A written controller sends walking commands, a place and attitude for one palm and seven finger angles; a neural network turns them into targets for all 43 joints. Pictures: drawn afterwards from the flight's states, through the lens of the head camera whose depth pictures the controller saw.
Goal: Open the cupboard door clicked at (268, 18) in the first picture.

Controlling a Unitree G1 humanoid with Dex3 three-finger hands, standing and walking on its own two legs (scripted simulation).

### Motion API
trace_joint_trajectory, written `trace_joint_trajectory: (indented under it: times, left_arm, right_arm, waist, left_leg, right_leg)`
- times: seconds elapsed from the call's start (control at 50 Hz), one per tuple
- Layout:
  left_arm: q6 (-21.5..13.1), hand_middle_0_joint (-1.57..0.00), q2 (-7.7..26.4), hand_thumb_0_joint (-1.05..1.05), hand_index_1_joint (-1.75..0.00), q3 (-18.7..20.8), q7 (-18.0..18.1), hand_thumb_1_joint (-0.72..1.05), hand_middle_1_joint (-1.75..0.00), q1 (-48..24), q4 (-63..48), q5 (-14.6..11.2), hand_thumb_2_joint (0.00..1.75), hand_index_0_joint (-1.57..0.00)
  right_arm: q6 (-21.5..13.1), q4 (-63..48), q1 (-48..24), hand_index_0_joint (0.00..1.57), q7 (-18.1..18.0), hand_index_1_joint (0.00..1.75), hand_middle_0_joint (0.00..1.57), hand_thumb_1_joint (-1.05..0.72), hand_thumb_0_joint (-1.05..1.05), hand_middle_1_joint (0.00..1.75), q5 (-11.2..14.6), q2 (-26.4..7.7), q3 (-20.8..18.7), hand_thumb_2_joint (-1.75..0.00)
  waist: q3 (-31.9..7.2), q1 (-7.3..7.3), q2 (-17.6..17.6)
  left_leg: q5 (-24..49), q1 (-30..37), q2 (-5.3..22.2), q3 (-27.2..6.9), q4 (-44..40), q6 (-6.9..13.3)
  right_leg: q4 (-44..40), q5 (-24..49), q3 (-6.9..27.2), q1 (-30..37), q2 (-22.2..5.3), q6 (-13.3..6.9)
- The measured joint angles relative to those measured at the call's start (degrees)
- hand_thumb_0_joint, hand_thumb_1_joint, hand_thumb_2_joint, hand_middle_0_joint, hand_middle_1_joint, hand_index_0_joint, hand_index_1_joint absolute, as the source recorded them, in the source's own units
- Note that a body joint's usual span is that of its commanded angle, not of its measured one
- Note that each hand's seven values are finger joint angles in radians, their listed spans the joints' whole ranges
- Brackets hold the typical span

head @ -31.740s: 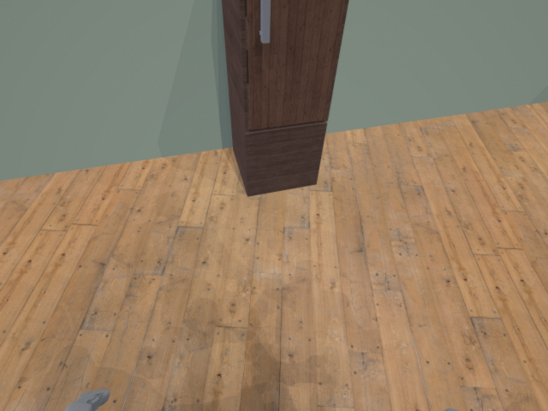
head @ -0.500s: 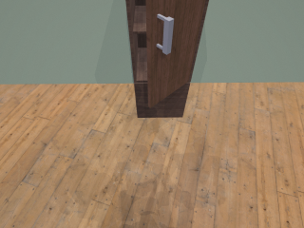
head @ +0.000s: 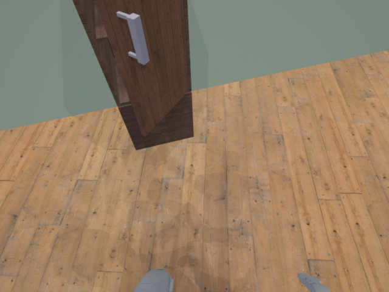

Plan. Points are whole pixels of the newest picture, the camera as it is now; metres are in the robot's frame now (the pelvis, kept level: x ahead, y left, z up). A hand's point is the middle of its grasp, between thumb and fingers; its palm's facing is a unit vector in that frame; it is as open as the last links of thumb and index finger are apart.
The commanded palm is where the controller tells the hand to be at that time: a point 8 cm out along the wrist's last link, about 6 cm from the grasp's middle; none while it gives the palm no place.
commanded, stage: walk to a spot facing it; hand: left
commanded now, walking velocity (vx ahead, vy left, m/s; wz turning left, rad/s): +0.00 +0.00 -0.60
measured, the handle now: (132, 38) +0.72 +0.24 +0.09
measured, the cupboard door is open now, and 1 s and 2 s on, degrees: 41 41 41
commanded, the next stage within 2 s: none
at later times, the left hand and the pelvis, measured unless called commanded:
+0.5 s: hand (106, 268) +0.17 +0.24 -0.17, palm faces -0.29 -0.93 -0.21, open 7.4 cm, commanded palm none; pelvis +0.01 +0.06 +0.00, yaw -19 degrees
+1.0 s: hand (137, 249) +0.22 +0.18 -0.19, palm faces -0.54 -0.82 -0.17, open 7.4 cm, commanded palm none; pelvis +0.08 +0.04 -0.02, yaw -37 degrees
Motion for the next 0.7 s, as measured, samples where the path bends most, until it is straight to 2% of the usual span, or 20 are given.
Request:
trace_joint_trajectory:
  times: [0.12, 0.18, 0.2, 0.24, 0.26, 0.32, 0.36, 0.42, 0.48, 0.58, 0.62, 0.64, 0.68, 0.7]
  left_arm:
    - [0.44, -0.21, 1.43, 0.0, -0.3, 0.56, -0.08, 0.9, -0.3, -0.38, -1.1, 0.33, 0.9, -0.2]
    - [1.01, -0.21, 2.49, 0.0, -0.3, 0.86, -0.09, 0.9, -0.3, -0.55, -1.46, 0.06, 0.9, -0.2]
    - [1.26, -0.21, 2.62, 0.0, -0.3, 0.89, -0.18, 0.9, -0.3, -0.48, -1.74, -0.22, 0.9, -0.2]
    - [1.78, -0.2, 3.95, 0.0, -0.3, 1.19, -0.56, 0.9, -0.3, -2.17, -1.51, -0.28, 0.9, -0.2]
    - [1.9, -0.2, 4.65, 0.0, -0.3, 1.43, -0.86, 0.9, -0.3, -2.66, -1.7, -0.1, 0.9, -0.2]
    - [1.91, -0.2, 5.98, 0.0, -0.3, 1.96, -1.74, 0.91, -0.3, -3.75, -2.23, 0.26, 0.9, -0.2]
    - [1.98, -0.2, 6.32, 0.0, -0.3, 2.0, -2.2, 0.91, -0.3, -4.26, -2.81, 0.16, 0.9, -0.2]
    - [2.18, -0.2, 6.39, 0.0, -0.3, 1.76, -2.66, 0.91, -0.3, -4.88, -3.25, 0.06, 0.9, -0.19]
    - [2.46, -0.2, 6.02, 0.0, -0.3, 1.29, -2.96, 0.91, -0.3, -5.7, -3.13, 0.05, 0.9, -0.19]
    - [2.22, -0.2, 4.74, 0.0, -0.3, 0.23, -3.18, 0.91, -0.3, -7.73, -3.0, -0.05, 0.9, -0.19]
    - [1.36, -0.2, 4.51, 0.0, -0.3, -0.31, -3.2, 0.91, -0.3, -8.14, -3.68, -0.05, 0.9, -0.19]
    - [0.51, -0.2, 4.23, 0.0, -0.3, -0.33, -2.84, 0.91, -0.3, -8.34, -3.89, 0.06, 0.9, -0.19]
    - [-0.45, -0.2, 3.12, 0.0, -0.3, -0.76, -1.94, 0.91, -0.3, -8.63, -3.92, -0.25, 0.9, -0.2]
    - [-0.55, -0.2, 2.68, 0.0, -0.3, -0.87, -1.57, 0.91, -0.3, -8.39, -4.02, -0.27, 0.9, -0.2]
  right_arm:
    - [-0.78, -1.59, -1.11, 0.2, -0.05, 0.3, 0.2, -0.91, 0.01, 0.3, 0.52, 1.08, 0.52, -0.9]
    - [-1.93, -2.67, -0.32, 0.2, -0.12, 0.3, 0.2, -0.91, 0.01, 0.3, 0.74, 1.57, 1.16, -0.9]
    - [-2.56, -3.21, 0.48, 0.2, -0.17, 0.3, 0.2, -0.91, 0.01, 0.3, 0.53, 1.23, 1.38, -0.9]
    - [-2.95, -3.16, 1.42, 0.2, -0.51, 0.3, 0.21, -0.91, 0.0, 0.3, -0.24, 1.93, 1.82, -0.9]
    - [-2.84, -3.13, 2.13, 0.2, -0.52, 0.3, 0.21, -0.91, 0.0, 0.3, -0.66, 2.37, 2.27, -0.9]
    - [-2.68, -3.03, 5.18, 0.2, -0.56, 0.3, 0.21, -0.91, 0.0, 0.3, -1.25, 2.99, 3.13, -0.9]
    - [-2.68, -2.69, 6.92, 0.2, -0.6, 0.3, 0.21, -0.91, 0.0, 0.3, -1.32, 2.96, 3.33, -0.9]
    - [-2.75, -2.07, 9.06, 0.21, -0.54, 0.3, 0.21, -0.91, 0.01, 0.3, -1.31, 2.63, 3.27, -0.9]
    - [-2.74, -1.38, 10.81, 0.21, -0.26, 0.3, 0.21, -0.91, 0.01, 0.3, -1.38, 2.0, 2.87, -0.9]
    - [-2.62, -0.36, 13.39, 0.2, 0.18, 0.3, 0.21, -0.91, 0.01, 0.3, -1.43, 0.34, 2.0, -0.9]
    - [-2.36, -0.1, 14.9, 0.2, 0.41, 0.3, 0.21, -0.91, 0.01, 0.3, -1.03, -0.4, 1.64, -0.9]
    - [-1.89, 0.29, 14.93, 0.2, 0.52, 0.3, 0.21, -0.91, 0.01, 0.3, -0.71, -0.89, 1.46, -0.9]
    - [-0.4, 1.21, 13.6, 0.2, 0.45, 0.3, 0.21, -0.91, 0.01, 0.3, -0.4, -1.89, 1.09, -0.9]
    - [0.04, 1.39, 13.07, 0.2, 0.51, 0.3, 0.21, -0.91, 0.01, 0.3, -0.37, -2.06, 0.92, -0.9]
  waist:
    - [-0.91, 0.81, -1.48]
    - [-1.89, 0.24, -1.94]
    - [-2.59, -0.21, -0.98]
    - [-1.5, -0.1, -2.31]
    - [-1.09, 0.15, -2.97]
    - [-1.08, 0.1, -3.04]
    - [-1.03, -0.03, -2.54]
    - [-0.91, -0.58, -1.8]
    - [-0.78, -1.52, -1.14]
    - [-0.49, -3.62, 0.27]
    - [-0.93, -4.15, 0.51]
    - [-1.0, -3.93, 0.78]
    - [0.01, -4.11, 2.13]
    - [0.26, -4.16, 2.33]
  left_leg:
    - [-2.06, 3.64, -1.82, 0.15, -10.76, 0.84]
    - [2.86, 8.53, -2.22, 0.36, -22.9, 1.54]
    - [6.0, 10.05, -1.22, -0.22, -27.27, 2.65]
    - [6.77, 10.23, -1.42, 1.33, -25.76, 4.19]
    - [6.12, 11.03, -1.17, 2.38, -25.89, 4.6]
    - [6.0, 13.13, 0.49, 4.27, -28.29, 4.84]
    - [6.55, 14.3, 1.55, 5.61, -29.89, 4.86]
    - [6.64, 15.5, 2.88, 8.03, -31.05, 4.76]
    - [5.79, 16.12, 3.98, 10.7, -30.69, 4.48]
    - [2.95, 15.87, 5.67, 14.82, -27.16, 3.32]
    - [0.76, 14.44, 6.24, 15.93, -23.01, 2.44]
    - [-2.4, 12.48, 6.45, 15.33, -17.89, 1.71]
    - [-8.3, 7.9, 5.36, 10.27, -5.81, 1.1]
    - [-8.63, 5.88, 4.7, 8.64, -1.37, 0.88]
  right_leg:
    - [0.75, -0.08, 3.74, -0.96, 1.05, 1.54]
    - [3.21, -1.27, 5.23, -2.52, 2.05, 3.03]
    - [5.6, -3.26, 4.39, -3.95, 2.87, 3.21]
    - [15.93, -12.85, 0.87, -7.64, 1.25, 4.5]
    - [21.82, -14.94, -1.09, -9.64, 0.4, 5.15]
    - [35.12, -14.95, -5.79, -14.23, -1.93, 6.63]
    - [38.62, -13.37, -7.52, -15.5, -3.74, 7.25]
    - [36.67, -11.87, -9.13, -15.01, -6.06, 7.69]
    - [29.57, -11.68, -10.73, -12.4, -7.5, 7.39]
    - [16.93, -11.45, -13.39, -5.91, -7.23, 5.52]
    - [8.18, -4.36, -13.97, -1.35, -7.0, 3.95]
    - [7.45, -5.86, -13.35, -1.17, -6.68, 3.25]
    - [9.21, -7.73, -12.32, -1.66, -5.55, 2.63]
    - [8.77, -7.69, -11.8, -1.2, -5.28, 2.53]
